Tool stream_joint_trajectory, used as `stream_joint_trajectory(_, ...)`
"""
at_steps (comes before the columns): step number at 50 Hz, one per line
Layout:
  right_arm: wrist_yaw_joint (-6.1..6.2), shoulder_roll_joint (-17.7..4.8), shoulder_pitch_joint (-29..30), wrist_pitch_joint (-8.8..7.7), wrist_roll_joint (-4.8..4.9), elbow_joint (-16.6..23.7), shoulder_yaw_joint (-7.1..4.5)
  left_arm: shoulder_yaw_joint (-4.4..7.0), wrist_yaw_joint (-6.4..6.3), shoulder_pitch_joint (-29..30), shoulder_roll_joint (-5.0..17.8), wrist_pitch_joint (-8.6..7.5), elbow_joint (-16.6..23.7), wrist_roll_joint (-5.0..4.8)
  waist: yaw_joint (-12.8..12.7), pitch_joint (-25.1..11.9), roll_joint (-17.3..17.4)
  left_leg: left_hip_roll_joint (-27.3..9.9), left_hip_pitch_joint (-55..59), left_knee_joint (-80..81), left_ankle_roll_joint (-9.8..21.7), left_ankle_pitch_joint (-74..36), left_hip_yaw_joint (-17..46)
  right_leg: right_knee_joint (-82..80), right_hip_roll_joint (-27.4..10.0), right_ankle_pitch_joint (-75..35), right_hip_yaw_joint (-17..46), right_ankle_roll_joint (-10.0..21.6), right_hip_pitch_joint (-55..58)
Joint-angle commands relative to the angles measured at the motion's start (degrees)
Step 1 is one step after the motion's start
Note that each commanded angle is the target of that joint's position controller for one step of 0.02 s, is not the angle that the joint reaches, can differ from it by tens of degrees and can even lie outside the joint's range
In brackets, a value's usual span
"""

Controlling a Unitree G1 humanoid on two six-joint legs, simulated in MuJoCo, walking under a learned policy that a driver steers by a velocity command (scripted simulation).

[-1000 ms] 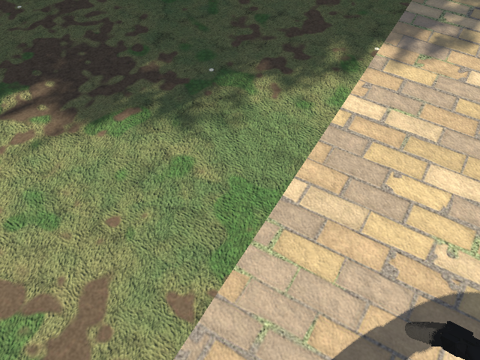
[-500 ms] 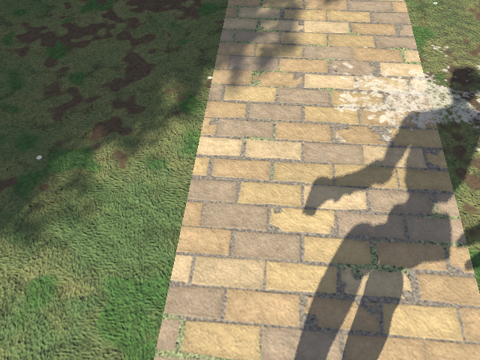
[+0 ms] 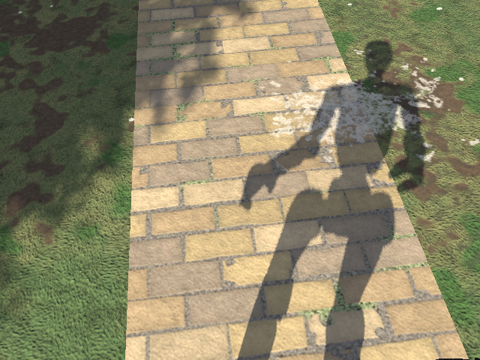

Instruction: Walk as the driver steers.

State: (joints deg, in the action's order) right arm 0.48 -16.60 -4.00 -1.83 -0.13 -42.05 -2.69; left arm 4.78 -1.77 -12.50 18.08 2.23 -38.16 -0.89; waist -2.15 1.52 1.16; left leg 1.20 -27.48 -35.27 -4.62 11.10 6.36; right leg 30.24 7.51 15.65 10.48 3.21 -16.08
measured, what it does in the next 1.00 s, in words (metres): steps on the spot: left foot, then right foot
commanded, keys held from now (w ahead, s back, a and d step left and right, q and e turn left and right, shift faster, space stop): e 0.14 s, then no key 0.86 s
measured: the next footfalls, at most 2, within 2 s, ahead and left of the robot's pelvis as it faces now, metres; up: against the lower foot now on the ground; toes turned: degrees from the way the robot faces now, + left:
left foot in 0.04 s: +0.12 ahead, +0.12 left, +0.00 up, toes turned -10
right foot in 0.40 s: +0.04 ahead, -0.13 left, +0.00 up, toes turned -8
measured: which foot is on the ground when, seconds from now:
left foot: up 0.00-0.02, down 0.04-1.00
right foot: down 0.00-0.04, up 0.06-0.38, down 0.40-1.00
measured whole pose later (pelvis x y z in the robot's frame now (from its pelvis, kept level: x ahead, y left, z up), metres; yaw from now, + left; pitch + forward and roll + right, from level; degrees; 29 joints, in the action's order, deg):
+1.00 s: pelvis +0.05 -0.02 +0.00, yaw -11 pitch -2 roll +0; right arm 1.9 -15.4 -9.7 0.0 -0.4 -56.9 -1.9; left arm 2.1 -0.8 -11.8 14.0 0.6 -48.5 0.6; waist 1.0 1.9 0.1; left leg -3.1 -11.0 -25.8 -3.3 13.2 0.5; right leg 26.9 2.2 16.5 1.8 1.7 -8.8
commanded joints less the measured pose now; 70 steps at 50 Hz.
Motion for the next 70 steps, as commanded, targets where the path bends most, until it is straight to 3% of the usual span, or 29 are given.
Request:
stream_joint_trajectory(1, -0.05, -7.46, -2.82, -1.8, -0.15, 3.24, -2.68, 1.51, -0.38, 4.07, 6.88, -0.41, 5.04, -0.3, 4.2, -7.02, -9.73, -1.17, 11.14, 13.46, 2.76, -9.85, -0.36, 0.67, -11.05, -18.38, 14.58, 4.57, 3.79)
stream_joint_trajectory(2, 0.37, -11.04, -4.47, -1.87, -1.14, 3.59, -3.43, 0.61, -0.34, 1.64, 3.87, -0.55, 5.57, 0.58, 2.91, -10.21, -2.54, -11.93, 19.82, 13.82, 6.7, -21.05, 7.88, 9.49, -7.21, -5.04, 10.22, 1.66, -0.98)
stream_joint_trajectory(3, 0.64, -14.08, -3.73, -0.97, -2.61, 3.37, -4.04, 0.35, -0.35, -3.99, 2.56, -0.71, 6.06, 0.39, -1.16, -9.55, 13.04, -23.21, 26.5, 14.06, 17.27, -36.57, 22.17, 20.55, 1.93, 22.89, 0.75, -2.14, -13.76)
stream_joint_trajectory(4, 0.55, -11.1, -5.58, -0.72, -1.92, 3.38, -3.66, 1.51, -0.2, -5.56, 7.83, -1.0, 5.2, 0.89, 0.39, -11.11, 13.31, -27.23, 26.84, 14.79, 22.21, -34.85, 28.21, 33.14, -1.48, 25.18, -0.82, -4.96, -17.86)
stream_joint_trajectory(5, 0.69, -8.0, -4.38, -0.61, -1.46, 4.24, -2.79, 2.63, -0.13, -4.11, 10.78, -0.61, 4.15, 0.12, 1.16, -9.65, 8.25, -23.98, 25.16, 13.73, 20.78, -31.25, 21.09, 38.81, -3.49, 20.76, -0.82, -6.07, -18.66)
stream_joint_trajectory(6, 0.77, -6.56, -2.45, -0.22, -1.12, 4.56, -2.44, 2.92, -0.34, -3.17, 10.5, 0.2, 3.3, -0.24, 0.85, -8.11, 5.34, -19.87, 23.24, 13.39, 18.02, -26.76, 14.49, 40.63, -4.66, 17.0, -1.91, -7.13, -18.91)
stream_joint_trajectory(7, 0.95, -5.95, -1.04, 0.21, -0.53, 4.86, -2.21, 2.84, -0.49, -2.34, 9.73, 0.94, 3.47, -0.24, 0.9, -6.74, 5.14, -17.88, 21.55, 14.02, 16.59, -22.5, 10.98, 40.97, -5.57, 14.3, -2.49, -7.84, -19.3)
stream_joint_trajectory(9, 1.23, -6.74, -0.99, 0.99, -0.79, 4.28, -2.2, 1.69, -0.17, -0.57, 5.91, 1.43, 4.39, -0.33, 1.3, -5.16, 6.47, -14.42, 17.75, 15.96, 16.21, -21.09, 5.51, 37.06, -5.63, 11.1, -5.39, -8.44, -16.13)
stream_joint_trajectory(13, 1.18, -8.16, -1.69, 1.73, -0.63, 3.42, -2.7, 0.26, 0.16, 1.74, 3.08, 0.86, 5.44, 0.27, 2.78, -8.06, 9.21, -14.85, 19.76, 15.45, 17.63, -24.03, 2.02, 22.41, -6.74, 10.86, -7.99, -8.16, -9.25)
stream_joint_trajectory(16, 0.62, -9.38, -2.47, 2.02, 0.17, 2.46, -2.95, 0.07, 0.76, 2.06, 3.64, 0.79, 5.12, 0.36, 3.69, -8.55, 10.36, -16.24, 19.78, 15.15, 18.09, -21.64, 2.62, 12.38, -7.15, 8.02, -9.5, -7.06, -3.77)
stream_joint_trajectory(19, 0.33, -8.87, -2.22, 2.29, 1.36, 1.22, -2.38, 0.11, 1.5, -1.43, 3.25, 0.64, 2.78, 0.65, 1.38, -6.99, 8.91, -14.51, 15.51, 12.54, 15.09, -13.67, 1.26, -5.75, -5.81, -3.99, -11.99, -3.9, 5.96)
stream_joint_trajectory(20, 0.14, -7.42, -5.1, 2.01, 1.41, -0.17, -1.84, 0.2, 1.45, -1.14, 4.43, 0.62, 2.99, 1.08, 1.71, -6.61, 6.62, -12.95, 11.56, 11.26, 11.27, -7.96, 0.13, -9.88, -7.52, -8.66, -9.06, -2.01, 11.14)
stream_joint_trajectory(21, -0.38, -4.05, -6.46, 1.52, -0.54, 0.07, -0.66, 0.68, 0.88, -1.68, 8.05, 0.7, 3.67, 1.7, 3.41, -8.54, -4.57, -8.21, 5.99, 2.11, 5.97, 2.75, -5.11, -11.51, -17.83, -18.25, 3.3, 1.17, 16.73)
stream_joint_trajectory(22, -0.15, -2.16, -5.05, 1.13, -1.14, 1.46, -0.13, 0.32, 1.15, 1.94, 8.46, 0.42, 3.7, 2.74, 4.7, -6.43, -15.0, -3.94, 5.16, 2.65, 2.88, 14.75, -7.61, -11.97, -24.51, -16.28, 9.12, 8.23, 7.26)
stream_joint_trajectory(23, 0.28, -5.43, -2.29, 1.29, -1.22, 1.05, -0.75, -0.44, 1.42, 4.89, 5.14, -0.48, 4.75, 3.03, 2.72, -4.2, -11.53, -4.65, 8.15, -0.42, 1.56, 14.43, -5.95, -13.4, -22.39, -9.49, 8.04, 9.36, 3.6)
stream_joint_trajectory(24, 0.27, -5.41, -2.1, 1.3, -0.88, 0.63, -0.92, -1.09, 1.44, 6.04, 3.43, -1.3, 3.94, 3.2, 3.55, -3.5, -11.21, -4.38, 8.96, 1.21, 1.61, 10.82, -5.69, -13.08, -19.84, -6.78, 5.57, 7.33, 3.26)
stream_joint_trajectory(26, 0.59, -5.26, -2.99, 1.47, -1.43, -0.88, -0.83, -1.02, 1.39, 6.24, 3.9, -2.33, 2.78, 2.21, 3.59, -2.58, -11.23, -4.5, 11.91, 7.34, 1.03, 0.89, -5.2, -11.23, -16.35, -7.0, 2.2, 3.72, 3.88)
stream_joint_trajectory(28, 0.28, -5.54, -4.43, 1.26, -1.25, -1.53, -0.5, -1.44, 1.4, 4.18, 3.0, -2.63, 1.41, 2.22, 3.72, -3.51, -9.49, -5.66, 16.69, 10.4, 1.11, -6.76, -4.43, -9.85, -14.39, -8.09, 0.81, 1.79, 3.69)
stream_joint_trajectory(29, 0.14, -6.99, -5.22, 1.2, -0.85, -2.64, -0.81, -1.6, 1.39, 2.67, 2.32, -2.5, 1.17, 2.24, 2.83, -3.16, -6.76, -5.44, 16.76, 9.83, 1.68, -4.91, -4.92, -10.4, -13.21, -5.33, -0.16, 0.9, 2.96)
stream_joint_trajectory(32, -0.02, -5.78, -4.33, 1.08, -0.87, -4.33, -0.64, -1.64, 1.36, 2.94, 2.79, -2.36, 0.28, 2.06, 2.83, -0.74, -2.7, -5.13, 15.89, 10.98, 2.13, -4.38, -4.83, -9.44, -12.19, -4.55, -1.12, 0.46, 2.92)
stream_joint_trajectory(35, 0.32, -5.53, -5.16, 0.78, -0.69, -6.19, -0.56, -1.55, 1.11, 2.81, 2.7, -2.24, -0.56, 1.89, 3.0, -1.63, -1.74, -5.3, 16.93, 11.51, 1.76, -6.13, -4.73, -8.63, -11.6, -9.06, -1.97, 0.53, 4.12)
stream_joint_trajectory(50, 1.72, -5.65, -5.47, 1.37, -0.18, -13.37, -0.55, -1.34, 0.74, 0.99, 2.16, -2.37, -8.4, 1.39, 3.2, -1.85, -1.85, -5.05, 18.88, 11.59, 2.33, -7.29, -5.21, -8.42, -9.78, -13.89, -4.65, -0.36, 5.38)
stream_joint_trajectory(70, 2.43, -3.76, -7.54, 1.96, -0.04, -18.97, -0.23, -2.38, 0.04, -1.54, 1.49, -2.58, -17.72, 1.06, 2.9, 0.09, -1.24, -4.02, 18.18, 12.27, 2.76, -5.85, -5.93, -9.35, -8.71, -10.29, -6.45, -1.13, 4.51)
